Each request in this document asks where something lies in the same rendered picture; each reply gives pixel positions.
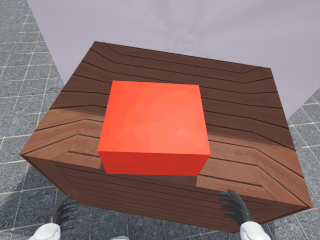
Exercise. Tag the left robot forearm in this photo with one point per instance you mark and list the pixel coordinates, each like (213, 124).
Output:
(49, 231)

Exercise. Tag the right robot forearm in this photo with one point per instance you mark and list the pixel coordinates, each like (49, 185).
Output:
(252, 231)

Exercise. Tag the carton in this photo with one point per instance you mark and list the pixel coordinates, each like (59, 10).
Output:
(154, 129)

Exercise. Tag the pedestal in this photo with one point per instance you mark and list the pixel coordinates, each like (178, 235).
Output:
(251, 147)

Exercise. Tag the robot left hand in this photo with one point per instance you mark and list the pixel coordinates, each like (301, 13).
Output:
(58, 211)

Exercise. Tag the robot right hand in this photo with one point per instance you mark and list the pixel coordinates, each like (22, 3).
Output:
(242, 213)

